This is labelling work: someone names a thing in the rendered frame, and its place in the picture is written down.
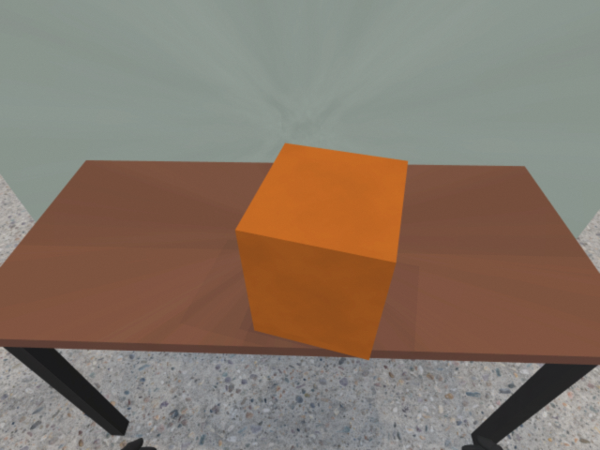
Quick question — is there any table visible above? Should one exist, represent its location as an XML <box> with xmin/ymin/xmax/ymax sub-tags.
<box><xmin>0</xmin><ymin>160</ymin><xmax>600</xmax><ymax>445</ymax></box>

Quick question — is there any carton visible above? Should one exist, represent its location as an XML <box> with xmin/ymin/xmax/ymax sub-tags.
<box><xmin>235</xmin><ymin>143</ymin><xmax>408</xmax><ymax>360</ymax></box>

